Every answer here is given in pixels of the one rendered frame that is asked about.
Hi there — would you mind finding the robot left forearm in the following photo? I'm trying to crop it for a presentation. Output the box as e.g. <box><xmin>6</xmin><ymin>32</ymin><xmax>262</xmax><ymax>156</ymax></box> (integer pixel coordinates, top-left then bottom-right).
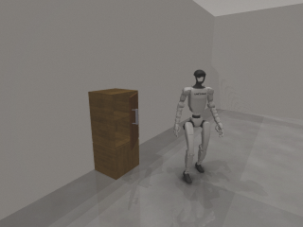
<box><xmin>210</xmin><ymin>105</ymin><xmax>221</xmax><ymax>124</ymax></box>

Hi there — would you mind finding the robot left upper arm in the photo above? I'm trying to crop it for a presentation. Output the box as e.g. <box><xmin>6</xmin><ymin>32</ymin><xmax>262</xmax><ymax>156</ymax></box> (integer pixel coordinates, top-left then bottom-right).
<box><xmin>206</xmin><ymin>87</ymin><xmax>215</xmax><ymax>109</ymax></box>

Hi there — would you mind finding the robot left hand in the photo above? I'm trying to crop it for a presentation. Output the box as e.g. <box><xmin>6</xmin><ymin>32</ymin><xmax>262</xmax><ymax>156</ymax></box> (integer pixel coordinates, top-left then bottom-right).
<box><xmin>215</xmin><ymin>122</ymin><xmax>224</xmax><ymax>137</ymax></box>

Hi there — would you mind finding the cupboard door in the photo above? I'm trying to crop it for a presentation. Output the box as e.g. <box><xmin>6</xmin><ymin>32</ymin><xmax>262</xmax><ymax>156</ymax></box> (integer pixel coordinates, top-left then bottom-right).
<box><xmin>129</xmin><ymin>92</ymin><xmax>139</xmax><ymax>150</ymax></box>

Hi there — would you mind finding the robot right forearm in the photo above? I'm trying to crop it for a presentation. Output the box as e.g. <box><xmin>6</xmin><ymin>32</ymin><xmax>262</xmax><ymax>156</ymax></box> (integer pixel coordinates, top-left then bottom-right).
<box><xmin>175</xmin><ymin>102</ymin><xmax>183</xmax><ymax>124</ymax></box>

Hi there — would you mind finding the handle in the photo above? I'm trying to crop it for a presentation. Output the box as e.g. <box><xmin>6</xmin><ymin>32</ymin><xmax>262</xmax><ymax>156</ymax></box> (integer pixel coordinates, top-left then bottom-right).
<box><xmin>132</xmin><ymin>109</ymin><xmax>138</xmax><ymax>125</ymax></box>

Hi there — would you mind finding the robot right hand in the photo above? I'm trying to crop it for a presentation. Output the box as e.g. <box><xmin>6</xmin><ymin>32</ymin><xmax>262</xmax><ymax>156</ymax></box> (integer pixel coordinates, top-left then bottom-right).
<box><xmin>173</xmin><ymin>123</ymin><xmax>181</xmax><ymax>138</ymax></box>

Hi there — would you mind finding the left robot shin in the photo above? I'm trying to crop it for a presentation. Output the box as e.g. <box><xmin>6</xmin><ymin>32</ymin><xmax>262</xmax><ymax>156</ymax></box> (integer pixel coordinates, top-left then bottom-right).
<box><xmin>197</xmin><ymin>150</ymin><xmax>206</xmax><ymax>165</ymax></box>

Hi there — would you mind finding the robot left foot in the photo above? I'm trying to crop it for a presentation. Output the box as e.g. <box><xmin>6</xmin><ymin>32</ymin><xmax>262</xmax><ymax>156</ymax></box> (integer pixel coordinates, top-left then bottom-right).
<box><xmin>195</xmin><ymin>162</ymin><xmax>205</xmax><ymax>173</ymax></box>

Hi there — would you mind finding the robot right upper arm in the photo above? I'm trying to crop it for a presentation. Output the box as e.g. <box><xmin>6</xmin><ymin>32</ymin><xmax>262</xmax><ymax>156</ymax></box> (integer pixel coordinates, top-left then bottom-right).
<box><xmin>179</xmin><ymin>87</ymin><xmax>191</xmax><ymax>108</ymax></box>

